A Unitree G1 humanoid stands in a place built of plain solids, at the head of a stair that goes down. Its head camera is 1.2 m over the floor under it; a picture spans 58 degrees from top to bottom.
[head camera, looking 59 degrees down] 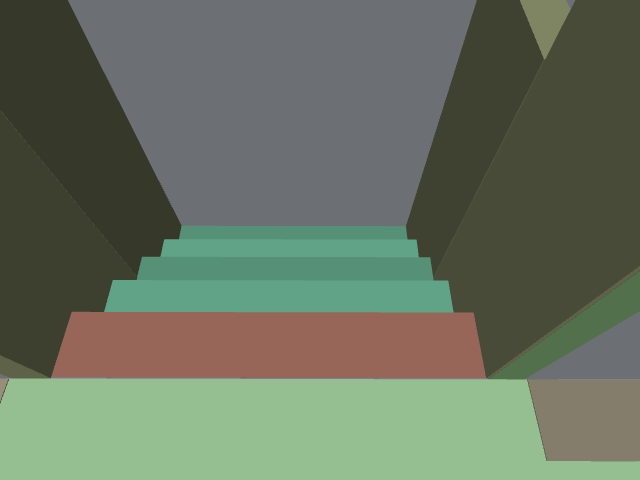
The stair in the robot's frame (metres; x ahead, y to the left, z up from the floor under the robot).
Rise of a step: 0.18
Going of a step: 0.19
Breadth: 1.20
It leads straight ahead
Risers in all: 5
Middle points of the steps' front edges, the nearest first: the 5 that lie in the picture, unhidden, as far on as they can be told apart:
0.48 0.14 0.00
0.67 0.14 -0.18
0.86 0.14 -0.36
1.05 0.14 -0.54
1.24 0.14 -0.72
